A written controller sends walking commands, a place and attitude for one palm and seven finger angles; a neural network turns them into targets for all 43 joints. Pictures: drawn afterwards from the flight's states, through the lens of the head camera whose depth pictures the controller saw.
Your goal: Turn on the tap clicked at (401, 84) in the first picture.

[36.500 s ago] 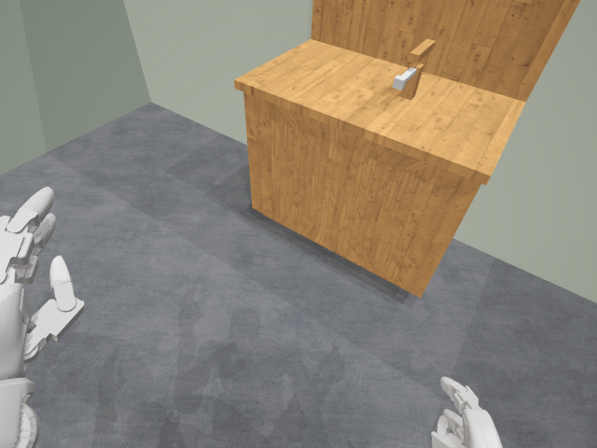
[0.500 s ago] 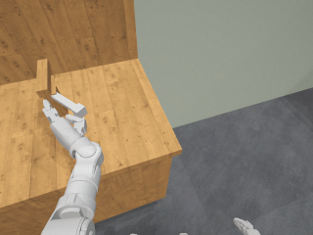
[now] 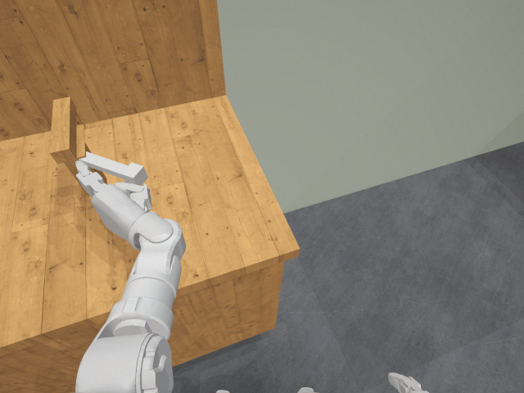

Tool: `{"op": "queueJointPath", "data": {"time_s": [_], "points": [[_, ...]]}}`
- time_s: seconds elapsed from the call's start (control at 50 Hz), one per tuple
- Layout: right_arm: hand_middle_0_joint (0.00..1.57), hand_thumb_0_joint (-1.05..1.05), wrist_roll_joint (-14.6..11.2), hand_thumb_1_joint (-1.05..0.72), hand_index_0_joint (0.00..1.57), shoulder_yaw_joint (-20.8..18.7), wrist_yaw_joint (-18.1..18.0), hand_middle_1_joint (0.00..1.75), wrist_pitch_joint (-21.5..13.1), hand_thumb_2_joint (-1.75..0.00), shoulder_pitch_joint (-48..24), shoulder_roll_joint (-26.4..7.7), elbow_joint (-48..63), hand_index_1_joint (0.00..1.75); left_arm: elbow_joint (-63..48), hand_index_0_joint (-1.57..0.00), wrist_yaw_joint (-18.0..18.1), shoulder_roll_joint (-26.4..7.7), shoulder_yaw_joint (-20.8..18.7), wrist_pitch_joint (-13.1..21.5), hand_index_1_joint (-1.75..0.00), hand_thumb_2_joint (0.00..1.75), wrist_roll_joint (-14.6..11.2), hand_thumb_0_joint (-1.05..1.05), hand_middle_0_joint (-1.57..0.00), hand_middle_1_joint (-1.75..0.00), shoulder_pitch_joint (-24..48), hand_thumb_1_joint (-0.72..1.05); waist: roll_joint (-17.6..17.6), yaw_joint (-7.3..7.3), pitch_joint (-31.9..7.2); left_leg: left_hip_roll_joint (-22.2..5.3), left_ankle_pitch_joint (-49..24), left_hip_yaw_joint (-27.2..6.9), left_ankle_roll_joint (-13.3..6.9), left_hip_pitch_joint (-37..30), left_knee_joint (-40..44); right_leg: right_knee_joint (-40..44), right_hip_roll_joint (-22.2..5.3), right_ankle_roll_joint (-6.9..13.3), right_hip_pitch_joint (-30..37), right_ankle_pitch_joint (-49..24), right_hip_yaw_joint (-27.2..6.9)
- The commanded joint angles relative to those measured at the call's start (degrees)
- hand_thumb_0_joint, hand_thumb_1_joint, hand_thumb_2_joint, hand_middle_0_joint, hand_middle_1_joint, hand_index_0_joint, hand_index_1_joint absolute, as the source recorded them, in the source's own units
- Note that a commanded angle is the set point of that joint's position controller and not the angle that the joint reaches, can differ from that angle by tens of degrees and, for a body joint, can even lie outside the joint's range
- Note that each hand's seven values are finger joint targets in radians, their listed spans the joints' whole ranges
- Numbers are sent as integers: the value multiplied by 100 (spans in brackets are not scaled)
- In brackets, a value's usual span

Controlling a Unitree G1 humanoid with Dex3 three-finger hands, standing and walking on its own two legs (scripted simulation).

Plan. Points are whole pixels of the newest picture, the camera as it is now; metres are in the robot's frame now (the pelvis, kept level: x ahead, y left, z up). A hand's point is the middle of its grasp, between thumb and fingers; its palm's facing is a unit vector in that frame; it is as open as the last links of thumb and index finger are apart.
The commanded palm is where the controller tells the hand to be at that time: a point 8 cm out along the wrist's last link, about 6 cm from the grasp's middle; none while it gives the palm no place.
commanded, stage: push the lever round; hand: left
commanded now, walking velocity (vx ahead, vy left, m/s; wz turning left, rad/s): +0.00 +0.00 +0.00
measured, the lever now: (135, 175) +0.45 +0.22 +0.07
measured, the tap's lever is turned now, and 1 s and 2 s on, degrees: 48 75 75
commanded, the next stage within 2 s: lift the hand up off the lever in 0.76 s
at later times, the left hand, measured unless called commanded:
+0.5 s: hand (159, 177) +0.45 +0.18 +0.06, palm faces +0.83 -0.54 -0.13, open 7.7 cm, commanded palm +0.40 +0.19 +0.06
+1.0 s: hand (163, 165) +0.48 +0.18 +0.06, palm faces +0.83 -0.54 -0.13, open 7.7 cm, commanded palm +0.42 +0.19 +0.07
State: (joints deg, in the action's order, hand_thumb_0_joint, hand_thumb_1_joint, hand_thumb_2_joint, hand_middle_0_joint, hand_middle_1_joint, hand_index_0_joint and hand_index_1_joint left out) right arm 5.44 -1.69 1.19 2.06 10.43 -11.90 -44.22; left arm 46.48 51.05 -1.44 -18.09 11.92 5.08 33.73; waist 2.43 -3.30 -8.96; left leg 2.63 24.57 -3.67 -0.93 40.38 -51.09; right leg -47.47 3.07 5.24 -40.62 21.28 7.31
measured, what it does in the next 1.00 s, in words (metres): stands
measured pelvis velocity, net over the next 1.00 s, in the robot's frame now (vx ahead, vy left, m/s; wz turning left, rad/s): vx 0.00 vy -0.02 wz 0.00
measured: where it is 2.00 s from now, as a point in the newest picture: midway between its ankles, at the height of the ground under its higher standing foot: outside the picture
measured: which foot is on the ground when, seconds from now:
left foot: down 0.00-1.00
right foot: down 0.00-1.00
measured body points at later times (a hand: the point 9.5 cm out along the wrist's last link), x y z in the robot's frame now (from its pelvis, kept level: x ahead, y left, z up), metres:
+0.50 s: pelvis +0.00 -0.01 +0.00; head +0.07 -0.01 +0.44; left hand +0.41 +0.20 +0.07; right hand +0.07 -0.26 -0.14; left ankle +0.00 +0.11 -0.69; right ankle +0.02 -0.06 -0.69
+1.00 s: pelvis +0.00 -0.02 +0.00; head +0.08 -0.02 +0.44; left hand +0.43 +0.20 +0.07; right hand +0.06 -0.27 -0.14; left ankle +0.00 +0.11 -0.69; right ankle +0.02 -0.06 -0.69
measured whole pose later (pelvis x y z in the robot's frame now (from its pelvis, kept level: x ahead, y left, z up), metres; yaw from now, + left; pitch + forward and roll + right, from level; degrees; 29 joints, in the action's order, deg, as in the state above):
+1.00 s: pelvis +0.00 -0.02 +0.00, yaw +0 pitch +19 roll +0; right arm 7.0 -2.1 3.3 0.2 14.3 -12.3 -45.3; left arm 60.2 56.0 -6.7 -26.5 13.1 9.2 47.6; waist 2.1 -7.4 -10.1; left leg 1.8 24.4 -3.8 0.2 45.5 -51.3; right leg -48.0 3.8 6.4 -46.1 21.1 7.6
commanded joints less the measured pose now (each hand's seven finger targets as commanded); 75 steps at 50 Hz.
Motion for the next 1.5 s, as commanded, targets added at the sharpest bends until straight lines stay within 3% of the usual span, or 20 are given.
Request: {"op": "queueJointPath", "data": {"time_s": [0.0,0.06,0.08,0.1,0.18,0.26,0.28,0.3,0.36,0.54,0.62,0.7,0.86,0.88,1.02,1.1,1.24,1.3,1.36,1.48], "points": [[20,0,18,-90,20,-188,-1,30,-238,-90,-40,-689,525,30,-984,-15,64,-565,236,313,-15,90,285,0,-15,-15,2673,90,-285,-229,-1916,-104,-1376,11,46,-474,473,724,-356,-406,1411,-1298,-590],[20,0,35,-90,20,-191,19,30,-276,-90,-19,-690,472,30,-667,-15,139,-606,149,296,-15,90,326,0,-15,-15,2913,90,-391,-277,-1843,-101,-1214,9,14,-339,435,763,-360,-426,1319,-1160,-601],[20,0,45,-90,20,-214,9,30,-270,-90,13,-739,400,30,-642,-15,190,-855,-78,298,-15,90,369,0,-15,-15,2965,90,-252,-226,-1856,-105,-1207,-21,41,-327,444,750,-339,-398,1269,-1071,-610],[20,0,49,-90,20,-187,40,30,-279,-90,11,-692,434,30,-637,-15,196,-600,157,307,-15,90,374,0,-15,-15,3154,90,-227,-320,-1895,-95,-1188,7,23,-373,438,743,-359,-420,1235,-1061,-598],[20,0,114,-90,20,-226,78,30,-306,-90,128,-727,322,30,-416,-15,325,-805,-105,272,-15,90,492,0,-15,-15,3271,90,-5,-268,-2091,-108,-1397,-7,73,-437,366,644,-322,-386,1141,-1223,-551],[20,0,123,-90,20,-230,129,30,-305,-90,244,-703,396,30,-397,-15,346,-765,-91,263,-15,90,519,0,-15,-15,3281,90,-205,-294,-2351,-108,-1596,36,51,-375,320,579,-371,-439,1396,-1715,-577],[20,0,135,-90,20,-244,118,30,-304,-90,276,-735,343,30,-275,-15,362,-922,-244,249,-15,90,563,0,-15,-15,3220,90,-205,-291,-2289,-121,-1571,12,56,-365,331,586,-349,-425,1329,-1623,-560],[20,0,130,-90,20,-218,125,30,-311,-90,276,-714,374,30,-226,-15,353,-763,-82,246,-15,90,563,0,-15,-15,3359,90,-300,-378,-2195,-115,-1497,40,20,-323,341,608,-357,-453,1288,-1579,-568],[20,0,121,-90,20,-234,124,30,-342,-90,313,-724,385,30,-213,-15,366,-887,-173,289,-15,90,569,0,-15,-15,3462,90,-381,-379,-2171,-107,-1274,65,-23,-156,345,696,-395,-486,1393,-1540,-654],[20,0,128,-90,20,-241,149,30,-377,-90,446,-730,353,30,-88,-15,390,-1039,-256,365,-15,90,639,0,-15,-15,3605,90,-187,-425,-2201,-90,-1210,99,-52,-100,347,713,-404,-503,1424,-1588,-706],[20,0,111,-90,20,-241,119,30,-379,-90,496,-762,324,30,92,-15,403,-1323,-450,392,-15,90,640,0,-15,-15,3761,90,-341,-483,-2108,-90,-947,99,-82,116,356,806,-453,-543,1471,-1401,-789],[20,0,113,-90,20,-237,134,30,-383,-90,530,-770,284,30,169,-15,421,-1217,-308,425,-15,90,678,0,-15,-15,4009,90,-136,-576,-2110,-102,-1027,89,-88,-56,377,767,-404,-505,1272,-1332,-719],[20,0,140,-90,20,-232,168,30,-378,-90,630,-793,303,30,434,-15,456,-1328,-439,409,-15,90,671,0,-15,-15,4033,90,-191,-581,-2263,-92,-1095,106,-87,39,323,736,-406,-545,1354,-1608,-731],[20,0,142,-90,20,-253,168,30,-367,-90,683,-821,280,30,351,-15,466,-1527,-634,432,-15,90,656,0,-15,-15,4079,90,-93,-540,-2379,-102,-1223,78,-76,-36,335,685,-406,-526,1417,-1693,-705],[20,0,130,-90,20,-275,221,30,-323,-90,769,-806,375,30,-16,-15,409,-1420,-586,389,-15,90,620,0,-15,-15,3620,90,-43,-409,-2617,-118,-1719,118,-40,-364,389,640,-365,-526,1730,-2333,-657],[20,0,123,-90,20,-285,235,30,-335,-90,764,-810,347,30,-154,-15,380,-1288,-463,343,-15,90,608,0,-15,-15,3694,90,-158,-459,-2300,-132,-1637,87,-41,-398,487,731,-351,-509,1672,-2129,-614],[20,0,112,-90,20,-277,239,30,-330,-90,721,-793,421,30,-375,-15,347,-1383,-610,192,-15,90,558,0,-15,-15,3249,90,-194,-311,-2270,-111,-1721,149,-45,-427,582,796,-383,-526,1972,-2406,-634],[20,0,98,-90,20,-278,252,30,-313,-90,694,-778,423,30,-515,-15,306,-1151,-366,122,-15,90,582,0,-15,-15,3294,90,12,-348,-2135,-127,-1872,132,-14,-646,649,812,-364,-477,1859,-2338,-571],[20,0,80,-90,20,-278,244,30,-298,-90,656,-783,471,30,-554,-15,255,-1150,-396,30,-15,90,492,0,-15,-15,3035,90,-227,-295,-2145,-117,-1888,123,-11,-611,656,864,-386,-510,2036,-2541,-597],[20,0,61,-90,20,-277,230,30,-307,-90,529,-780,439,30,-791,-15,205,-790,-42,-52,-15,90,403,0,-15,-15,3299,90,-157,-375,-1962,-137,-1926,69,26,-886,753,934,-358,-461,1851,-2207,-517]]}}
